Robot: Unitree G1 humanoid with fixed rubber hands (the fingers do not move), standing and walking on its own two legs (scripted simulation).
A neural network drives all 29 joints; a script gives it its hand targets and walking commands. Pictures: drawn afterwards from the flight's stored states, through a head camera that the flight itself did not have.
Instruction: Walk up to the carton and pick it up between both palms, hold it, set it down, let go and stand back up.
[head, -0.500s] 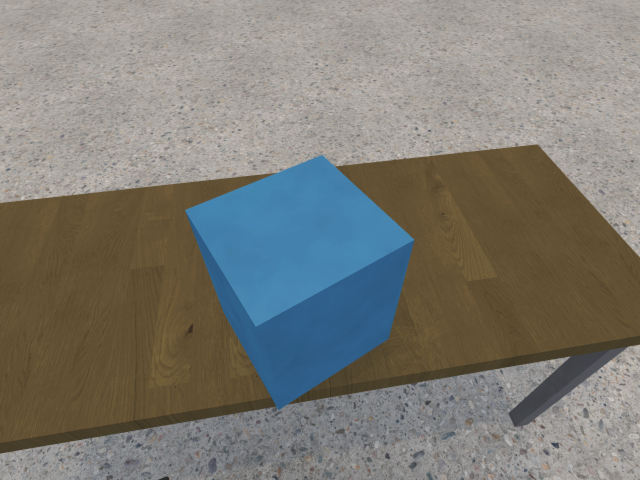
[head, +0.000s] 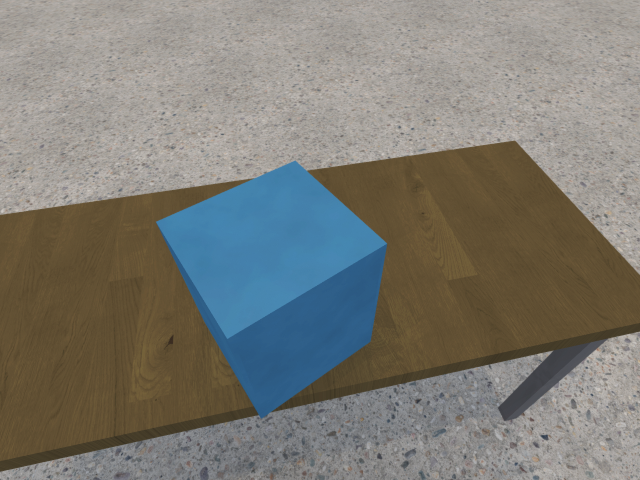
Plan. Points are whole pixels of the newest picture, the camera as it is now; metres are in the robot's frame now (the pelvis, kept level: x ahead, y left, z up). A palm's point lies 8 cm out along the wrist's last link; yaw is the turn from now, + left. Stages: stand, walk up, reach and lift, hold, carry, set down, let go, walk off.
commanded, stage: walk up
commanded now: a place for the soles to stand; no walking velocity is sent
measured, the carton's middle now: (278, 290) +0.37 +0.08 +0.00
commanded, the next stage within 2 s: reach and lift in 0.78 s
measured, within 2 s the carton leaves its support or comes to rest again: neither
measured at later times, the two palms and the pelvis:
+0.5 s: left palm out of the picture +0.06 +0.24 -0.13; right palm out of the picture +0.02 -0.26 -0.13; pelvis +0.02 -0.01 +0.00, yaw +0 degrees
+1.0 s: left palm out of the picture +0.15 +0.25 -0.14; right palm out of the picture +0.15 -0.25 -0.14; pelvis -0.03 -0.01 -0.03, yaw +7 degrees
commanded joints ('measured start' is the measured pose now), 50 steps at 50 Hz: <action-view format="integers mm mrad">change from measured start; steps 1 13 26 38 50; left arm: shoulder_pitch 7 -2 -31 -4 -214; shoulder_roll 178 143 138 149 98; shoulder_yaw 38 31 25 33 144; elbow -56 -21 16 40 -552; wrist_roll -6 3 -4 -5 189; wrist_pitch -20 -16 -15 -16 626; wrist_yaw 25 21 32 31 -98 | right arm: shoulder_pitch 67 85 120 70 -159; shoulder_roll -131 -156 -119 -99 -177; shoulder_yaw -37 -50 -46 -36 -49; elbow -66 -50 -16 -7 -164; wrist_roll -1 -6 -2 1 224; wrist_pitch -25 -27 -32 -17 79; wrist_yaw -11 -22 -28 -23 30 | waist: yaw -1 1 -5 10 -42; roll -74 18 -26 -38 71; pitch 25 36 17 44 -481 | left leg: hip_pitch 78 72 119 46 193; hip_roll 43 175 108 99 3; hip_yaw -142 -163 -150 -122 -160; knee -95 -133 -116 -66 291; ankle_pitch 33 148 187 114 486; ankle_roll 26 100 47 49 -123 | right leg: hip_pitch -105 -93 -62 -45 -169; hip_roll -171 -122 -126 -146 -115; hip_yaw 260 94 138 163 -229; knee -223 -65 -135 -144 164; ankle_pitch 160 289 381 349 635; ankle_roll -28 43 23 37 23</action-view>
